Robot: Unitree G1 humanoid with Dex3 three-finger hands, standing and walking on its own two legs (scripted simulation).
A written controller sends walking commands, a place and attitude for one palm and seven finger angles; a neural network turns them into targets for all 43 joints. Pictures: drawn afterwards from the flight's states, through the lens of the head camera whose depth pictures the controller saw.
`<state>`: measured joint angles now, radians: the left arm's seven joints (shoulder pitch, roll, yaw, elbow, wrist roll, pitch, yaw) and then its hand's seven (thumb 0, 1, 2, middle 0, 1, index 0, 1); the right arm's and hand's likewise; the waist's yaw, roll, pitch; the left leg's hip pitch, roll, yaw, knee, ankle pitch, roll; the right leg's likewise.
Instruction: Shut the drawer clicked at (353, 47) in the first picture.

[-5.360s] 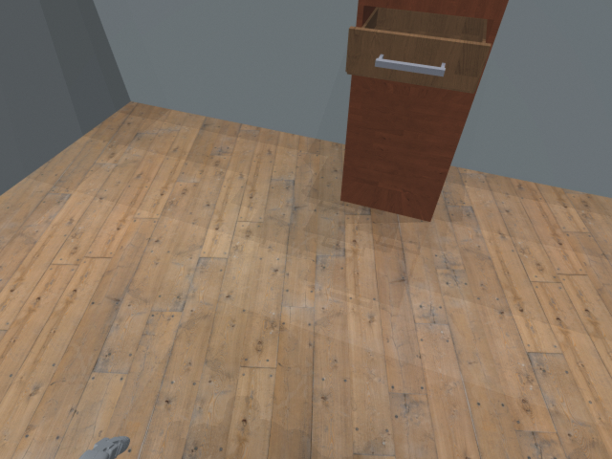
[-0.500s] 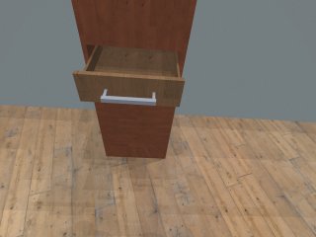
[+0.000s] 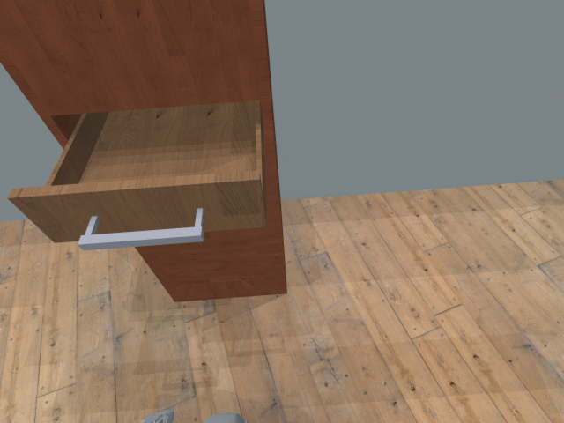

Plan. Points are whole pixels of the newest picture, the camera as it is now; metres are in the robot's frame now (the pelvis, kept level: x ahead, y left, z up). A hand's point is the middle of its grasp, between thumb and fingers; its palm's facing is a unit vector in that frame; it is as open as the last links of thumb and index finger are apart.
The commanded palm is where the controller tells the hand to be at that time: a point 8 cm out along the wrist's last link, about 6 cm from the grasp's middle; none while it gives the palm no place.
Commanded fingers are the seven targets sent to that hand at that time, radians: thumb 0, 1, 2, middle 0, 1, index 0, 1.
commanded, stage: come to a stop and stand still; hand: left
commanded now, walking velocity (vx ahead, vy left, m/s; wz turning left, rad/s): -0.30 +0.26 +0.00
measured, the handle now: (144, 228) +0.40 +0.24 +0.03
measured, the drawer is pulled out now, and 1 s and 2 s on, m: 0.20 0.20 0.20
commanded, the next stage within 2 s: look again from close up in 1.06 s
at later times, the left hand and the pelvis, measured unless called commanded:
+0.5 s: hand out of the picture -0.03 +0.29 -0.17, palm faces +0.09 -0.95 -0.30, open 7.4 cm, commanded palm none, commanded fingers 0.00 0.90 0.90 -0.20 -0.30 -0.20 -0.30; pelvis -0.04 +0.08 -0.01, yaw +0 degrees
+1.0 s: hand out of the picture -0.07 +0.30 -0.16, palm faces -0.01 -0.98 -0.21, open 7.3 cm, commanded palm none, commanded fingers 0.00 0.90 0.90 -0.20 -0.30 -0.20 -0.30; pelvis -0.09 +0.13 +0.01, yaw +0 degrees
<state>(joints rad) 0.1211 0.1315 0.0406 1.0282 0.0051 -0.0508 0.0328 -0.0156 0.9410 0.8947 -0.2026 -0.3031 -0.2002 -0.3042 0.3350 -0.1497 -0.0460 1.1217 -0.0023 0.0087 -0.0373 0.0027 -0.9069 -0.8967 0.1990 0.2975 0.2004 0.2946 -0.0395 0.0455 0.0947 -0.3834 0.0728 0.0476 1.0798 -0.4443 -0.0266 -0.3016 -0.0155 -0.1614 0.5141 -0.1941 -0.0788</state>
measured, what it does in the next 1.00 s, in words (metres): steps to the left: left foot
